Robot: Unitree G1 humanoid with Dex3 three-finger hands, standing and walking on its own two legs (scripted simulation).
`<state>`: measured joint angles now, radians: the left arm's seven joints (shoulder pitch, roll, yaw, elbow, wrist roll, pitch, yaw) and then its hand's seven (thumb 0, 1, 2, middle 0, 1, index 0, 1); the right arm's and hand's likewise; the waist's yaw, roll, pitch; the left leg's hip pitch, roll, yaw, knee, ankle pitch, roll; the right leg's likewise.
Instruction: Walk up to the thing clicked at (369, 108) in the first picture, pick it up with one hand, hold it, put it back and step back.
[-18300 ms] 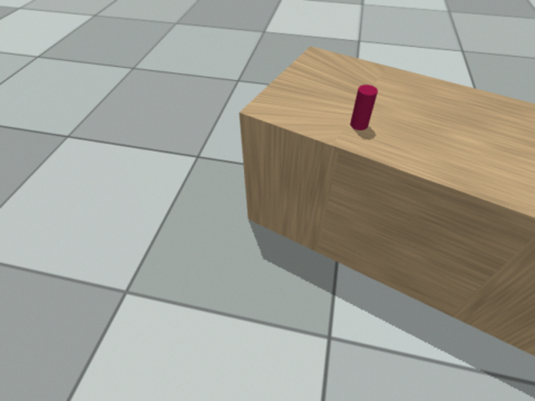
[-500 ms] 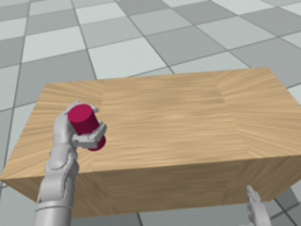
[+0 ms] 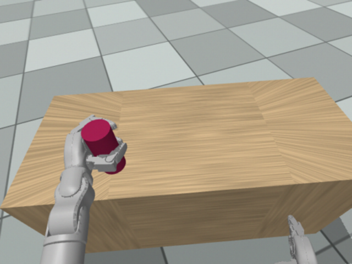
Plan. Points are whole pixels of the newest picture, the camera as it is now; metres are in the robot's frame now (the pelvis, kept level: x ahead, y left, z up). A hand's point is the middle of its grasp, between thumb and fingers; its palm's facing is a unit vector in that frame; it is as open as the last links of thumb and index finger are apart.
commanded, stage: crouch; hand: left
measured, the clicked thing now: (105, 148) +0.33 +0.16 +0.11
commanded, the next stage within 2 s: lower in 1.06 s
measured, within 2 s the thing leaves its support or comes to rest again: rests again in 1.92 s
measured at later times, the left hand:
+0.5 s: hand (112, 144) +0.39 +0.18 +0.05, palm faces +0.18 -0.98 +0.01, open 7.9 cm
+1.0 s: hand (113, 143) +0.43 +0.19 +0.00, palm faces +0.18 -0.98 +0.00, open 7.9 cm
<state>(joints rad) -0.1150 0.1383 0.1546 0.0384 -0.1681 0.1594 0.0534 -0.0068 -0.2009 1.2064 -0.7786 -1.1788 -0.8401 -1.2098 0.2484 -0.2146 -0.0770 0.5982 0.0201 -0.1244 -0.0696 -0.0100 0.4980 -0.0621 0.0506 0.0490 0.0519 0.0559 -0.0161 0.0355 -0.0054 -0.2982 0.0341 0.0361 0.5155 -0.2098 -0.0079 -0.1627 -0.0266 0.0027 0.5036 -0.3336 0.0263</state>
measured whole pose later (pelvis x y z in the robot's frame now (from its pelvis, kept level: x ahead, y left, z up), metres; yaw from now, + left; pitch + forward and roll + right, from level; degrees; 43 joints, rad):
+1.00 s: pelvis -0.01 +0.01 -0.04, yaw -1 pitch +14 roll -2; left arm -0.53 0.31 0.28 0.86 -0.12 -0.38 0.02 -0.01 -0.21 1.21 -0.80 -1.15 -0.86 -1.18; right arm 0.31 -0.21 -0.05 0.28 -0.03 -0.04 0.01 -0.01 0.50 -0.06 0.05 0.05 0.05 0.06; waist -0.11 -0.02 -0.09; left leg -0.77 0.07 0.02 0.87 -0.34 0.00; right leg -0.62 0.00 0.00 0.84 -0.46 0.03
